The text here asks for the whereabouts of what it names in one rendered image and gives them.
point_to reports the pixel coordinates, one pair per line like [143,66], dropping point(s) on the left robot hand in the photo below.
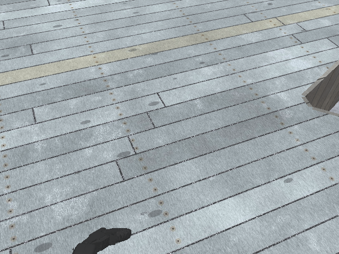
[102,238]

